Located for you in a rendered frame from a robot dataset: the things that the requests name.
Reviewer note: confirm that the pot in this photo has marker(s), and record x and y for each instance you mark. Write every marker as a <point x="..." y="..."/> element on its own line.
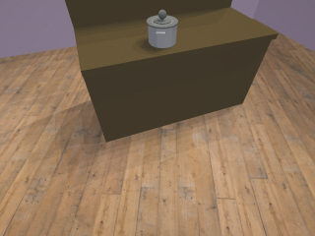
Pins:
<point x="162" y="38"/>

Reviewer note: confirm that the knob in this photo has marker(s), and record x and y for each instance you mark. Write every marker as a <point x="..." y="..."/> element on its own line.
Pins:
<point x="162" y="14"/>

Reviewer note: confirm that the lid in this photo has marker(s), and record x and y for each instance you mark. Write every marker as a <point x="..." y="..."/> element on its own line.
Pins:
<point x="157" y="23"/>

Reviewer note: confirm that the table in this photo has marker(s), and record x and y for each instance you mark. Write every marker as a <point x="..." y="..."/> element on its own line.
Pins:
<point x="136" y="87"/>

